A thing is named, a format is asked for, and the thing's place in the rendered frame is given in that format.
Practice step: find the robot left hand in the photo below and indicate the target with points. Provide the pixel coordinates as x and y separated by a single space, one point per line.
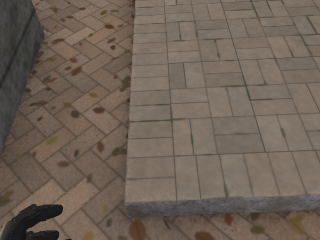
16 229

